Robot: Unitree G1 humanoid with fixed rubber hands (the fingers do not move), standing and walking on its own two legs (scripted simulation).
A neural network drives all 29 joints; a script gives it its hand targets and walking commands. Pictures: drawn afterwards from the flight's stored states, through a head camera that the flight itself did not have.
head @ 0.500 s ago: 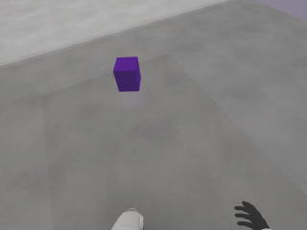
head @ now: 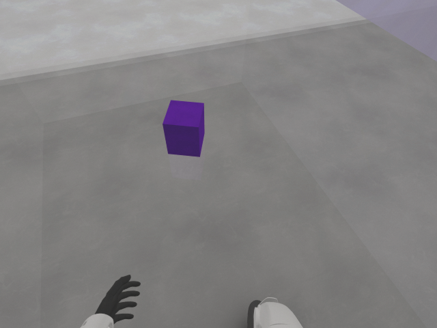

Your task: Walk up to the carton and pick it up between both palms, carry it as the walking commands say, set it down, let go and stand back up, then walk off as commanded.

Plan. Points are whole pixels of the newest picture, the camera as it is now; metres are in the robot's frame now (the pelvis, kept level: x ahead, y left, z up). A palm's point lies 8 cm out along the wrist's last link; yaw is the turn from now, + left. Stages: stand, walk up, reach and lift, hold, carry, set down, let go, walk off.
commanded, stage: walk up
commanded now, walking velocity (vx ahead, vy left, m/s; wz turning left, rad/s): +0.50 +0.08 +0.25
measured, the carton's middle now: (185, 129) +1.26 +0.13 -0.65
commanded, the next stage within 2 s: none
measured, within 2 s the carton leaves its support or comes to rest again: neither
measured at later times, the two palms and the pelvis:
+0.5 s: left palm out of the picture +0.15 +0.26 -0.12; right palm (287, 202) +0.43 -0.19 -0.13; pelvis +0.27 +0.03 +0.00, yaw +4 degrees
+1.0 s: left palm (106, 142) +0.66 +0.32 -0.13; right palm (272, 191) +0.45 -0.15 -0.11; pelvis +0.54 +0.08 +0.00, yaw +6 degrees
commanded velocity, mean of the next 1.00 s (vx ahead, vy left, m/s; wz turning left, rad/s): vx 0.50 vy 0.05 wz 0.09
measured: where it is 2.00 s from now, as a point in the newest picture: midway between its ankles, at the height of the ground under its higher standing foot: (183, 205)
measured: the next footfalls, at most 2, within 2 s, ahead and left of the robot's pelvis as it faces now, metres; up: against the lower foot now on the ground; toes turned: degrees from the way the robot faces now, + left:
right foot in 0.08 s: +0.23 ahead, -0.15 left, +0.00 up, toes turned -8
left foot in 0.56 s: +0.46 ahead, +0.20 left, +0.00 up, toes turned +13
